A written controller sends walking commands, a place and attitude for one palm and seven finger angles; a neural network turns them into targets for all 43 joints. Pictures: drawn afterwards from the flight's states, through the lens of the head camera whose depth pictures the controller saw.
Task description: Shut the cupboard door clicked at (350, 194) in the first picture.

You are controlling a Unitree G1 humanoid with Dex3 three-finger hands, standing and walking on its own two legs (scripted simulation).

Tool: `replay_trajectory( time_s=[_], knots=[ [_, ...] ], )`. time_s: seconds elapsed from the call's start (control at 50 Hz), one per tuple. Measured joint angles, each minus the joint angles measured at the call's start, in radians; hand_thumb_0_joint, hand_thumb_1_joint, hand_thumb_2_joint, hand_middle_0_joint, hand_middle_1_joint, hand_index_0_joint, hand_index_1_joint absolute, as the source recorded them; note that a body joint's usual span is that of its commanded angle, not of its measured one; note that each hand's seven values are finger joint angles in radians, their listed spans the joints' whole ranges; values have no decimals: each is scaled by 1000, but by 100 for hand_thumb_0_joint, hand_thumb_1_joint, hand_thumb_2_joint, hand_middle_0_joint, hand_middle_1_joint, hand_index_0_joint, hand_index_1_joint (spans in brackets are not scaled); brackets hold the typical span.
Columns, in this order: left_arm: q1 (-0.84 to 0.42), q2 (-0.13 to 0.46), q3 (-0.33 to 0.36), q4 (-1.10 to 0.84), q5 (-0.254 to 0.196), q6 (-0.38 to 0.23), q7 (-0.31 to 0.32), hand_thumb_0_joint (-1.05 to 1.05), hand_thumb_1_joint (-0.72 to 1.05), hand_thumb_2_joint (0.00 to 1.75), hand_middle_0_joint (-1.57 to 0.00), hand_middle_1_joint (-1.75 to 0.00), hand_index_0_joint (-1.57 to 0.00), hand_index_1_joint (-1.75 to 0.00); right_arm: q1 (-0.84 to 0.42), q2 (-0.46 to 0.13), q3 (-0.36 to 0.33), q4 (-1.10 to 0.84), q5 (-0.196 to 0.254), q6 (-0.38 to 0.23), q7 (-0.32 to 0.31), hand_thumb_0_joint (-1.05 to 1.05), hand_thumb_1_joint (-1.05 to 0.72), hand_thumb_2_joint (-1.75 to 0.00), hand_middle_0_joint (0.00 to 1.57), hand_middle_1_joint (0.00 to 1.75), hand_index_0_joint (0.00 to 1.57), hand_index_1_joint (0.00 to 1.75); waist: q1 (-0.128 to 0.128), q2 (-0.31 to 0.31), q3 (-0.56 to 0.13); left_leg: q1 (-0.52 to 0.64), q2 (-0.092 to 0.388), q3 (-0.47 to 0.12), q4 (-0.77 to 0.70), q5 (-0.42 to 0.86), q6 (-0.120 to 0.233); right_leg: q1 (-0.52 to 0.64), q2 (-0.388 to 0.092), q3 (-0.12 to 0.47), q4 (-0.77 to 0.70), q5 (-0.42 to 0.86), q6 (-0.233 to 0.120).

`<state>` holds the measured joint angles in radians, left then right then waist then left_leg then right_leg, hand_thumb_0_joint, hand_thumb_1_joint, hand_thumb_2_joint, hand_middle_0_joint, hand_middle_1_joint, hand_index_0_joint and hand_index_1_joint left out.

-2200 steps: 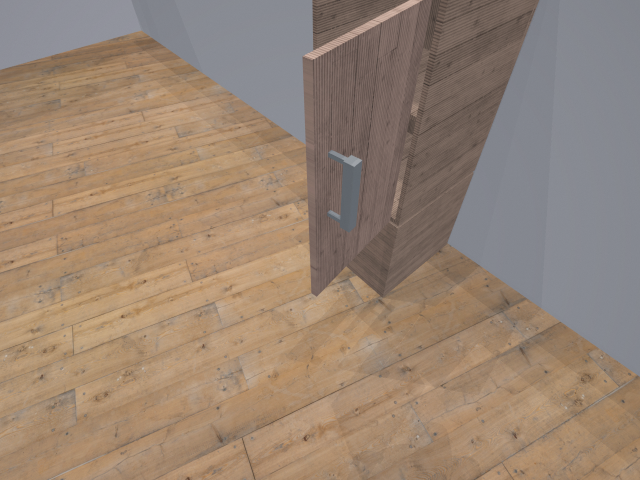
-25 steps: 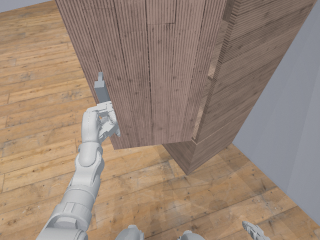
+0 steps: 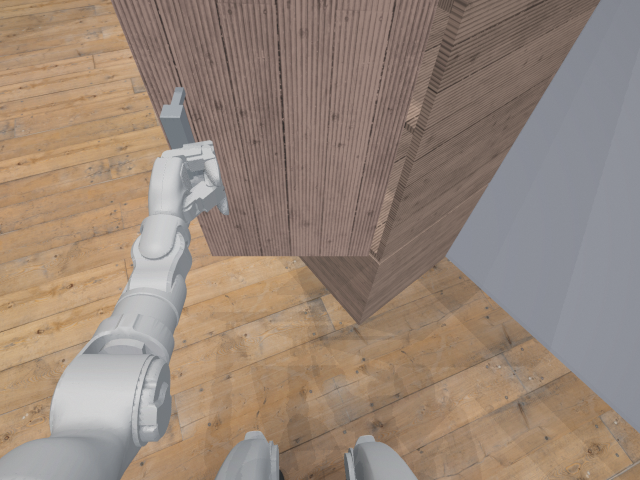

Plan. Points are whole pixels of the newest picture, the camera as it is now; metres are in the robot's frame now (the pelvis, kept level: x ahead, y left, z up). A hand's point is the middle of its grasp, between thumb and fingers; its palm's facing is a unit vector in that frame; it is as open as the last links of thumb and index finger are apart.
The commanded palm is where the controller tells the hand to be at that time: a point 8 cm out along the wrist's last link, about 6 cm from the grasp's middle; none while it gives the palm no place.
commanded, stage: push the door shut along its arc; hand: left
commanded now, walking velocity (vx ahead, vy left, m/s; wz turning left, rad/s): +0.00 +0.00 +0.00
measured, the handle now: (191, 150) +0.54 +0.16 +0.07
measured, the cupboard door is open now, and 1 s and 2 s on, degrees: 53 36 28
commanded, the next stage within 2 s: pull the fist back off the door in 1.24 s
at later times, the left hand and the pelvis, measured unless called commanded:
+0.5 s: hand (245, 152) +0.53 +0.08 +0.08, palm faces -0.16 -0.99 -0.01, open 3.1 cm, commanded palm +0.52 +0.13 +0.08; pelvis +0.00 +0.00 -0.02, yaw -1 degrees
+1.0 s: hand (262, 128) +0.58 +0.06 +0.08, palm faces -0.28 -0.96 -0.03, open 3.2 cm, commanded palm +0.58 +0.09 +0.08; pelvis +0.01 -0.01 -0.03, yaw -2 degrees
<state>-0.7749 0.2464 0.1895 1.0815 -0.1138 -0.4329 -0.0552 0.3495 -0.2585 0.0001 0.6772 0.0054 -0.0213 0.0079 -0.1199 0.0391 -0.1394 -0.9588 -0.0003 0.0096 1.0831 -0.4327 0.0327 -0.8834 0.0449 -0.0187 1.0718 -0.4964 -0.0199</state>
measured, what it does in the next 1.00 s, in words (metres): stands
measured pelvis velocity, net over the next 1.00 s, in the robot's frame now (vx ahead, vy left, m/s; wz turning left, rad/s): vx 0.01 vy -0.01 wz -0.03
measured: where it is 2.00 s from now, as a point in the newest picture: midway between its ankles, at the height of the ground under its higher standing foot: outside the picture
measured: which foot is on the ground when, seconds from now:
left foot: down 0.00-1.00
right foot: down 0.00-1.00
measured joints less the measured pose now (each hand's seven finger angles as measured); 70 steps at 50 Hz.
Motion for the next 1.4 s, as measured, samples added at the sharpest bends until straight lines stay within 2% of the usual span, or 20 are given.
replay_trajectory(
  time_s=[0.16, 0.38, 0.48, 0.58, 0.74, 0.86, 1.06, 1.14, 1.36, 1.38, 1.4],
  knots=[
    [-79, 50, 22, 69, 6, -13, -46, 2, 91, 91, -130, -150, -131, -150, 37, -8, -2, 5, -5, 6, 11, 1, -90, -89, 20, 30, 20, 30, -27, 4, 0, -50, 4, -2, 24, -4, 1, -47, 4, -2, 19, -2, 0],
    [-203, 93, 18, 145, 22, 25, -88, 2, 91, 90, -130, -150, -130, -150, 44, -14, 4, 6, -9, 7, 18, 1, -90, -89, 20, 30, 20, 30, -60, 16, 0, -112, 9, -12, 55, -12, -1, -104, 9, -13, 41, -7, -2],
    [-268, 123, 67, 192, 38, 44, -99, 2, 90, 90, -130, -150, -130, -150, 41, -14, 15, -10, -12, 5, 19, 1, -90, -89, 20, 30, 20, 30, -86, 15, -3, -148, 15, -12, 73, -18, -3, -142, 15, -13, 59, -12, -5],
    [-297, 154, 63, 184, 56, 47, -125, 2, 91, 90, -130, -150, -130, -150, 51, -15, 12, -21, -14, 9, 27, 1, -90, -89, 20, 30, 20, 30, -97, 24, -6, -176, 20, -12, 89, -27, -7, -171, 21, -13, 74, -18, -9],
    [-382, 203, 91, 235, 63, 115, -168, 2, 90, 90, -130, -150, -130, -150, 62, -16, 26, -31, -12, 16, 25, 1, -90, -89, 20, 30, 20, 30, -120, 30, 5, -212, 30, -15, 108, -39, -11, -206, 31, -16, 88, -26, -14],
    [-407, 226, 102, 224, 67, 117, -205, 2, 90, 92, -130, -150, -130, -150, 77, -13, 25, -24, -16, 11, 26, 1, -90, -89, 20, 30, 20, 30, -123, 31, 6, -236, 36, -16, 122, -48, -14, -231, 36, -16, 101, -32, -17],
    [-469, 243, 50, 231, 70, 171, -227, 4, 92, 93, -130, -150, -130, -150, 77, -11, 20, -6, -21, 1, 25, 1, -90, -89, 20, 30, 20, 30, -130, 34, 10, -258, 35, -31, 133, -51, -16, -245, 37, -30, 102, -35, -20],
    [-501, 249, 49, 257, 70, 189, -242, 5, 95, 95, -130, -150, -130, -150, 70, -14, 25, 1, -24, -8, 22, 1, -90, -89, 20, 30, 20, 30, -137, 33, 9, -266, 35, -34, 138, -51, -15, -251, 38, -33, 104, -35, -20],
    [-607, 282, 19, 301, 86, 207, -252, 5, 98, 97, -130, -150, -130, -150, 60, -17, 28, 22, -35, -47, 15, 0, -90, -89, 20, 30, 20, 30, -165, 34, 16, -339, 34, -43, 187, -57, -10, -316, 37, -44, 144, -39, -16],
    [-616, 271, 45, 301, 84, 215, -227, 5, 97, 97, -130, -150, -130, -150, 67, -17, 26, 18, -39, -47, 16, 0, -90, -89, 20, 30, 20, 30, -163, 36, 14, -348, 35, -44, 191, -57, -10, -324, 38, -45, 147, -39, -15],
    [-622, 252, 75, 302, 78, 221, -166, 5, 96, 96, -130, -150, -130, -150, 75, -16, 25, 14, -44, -47, 20, 0, -90, -89, 20, 30, 20, 30, -160, 39, 9, -356, 34, -45, 194, -57, -10, -332, 37, -46, 148, -39, -14]
  ],
)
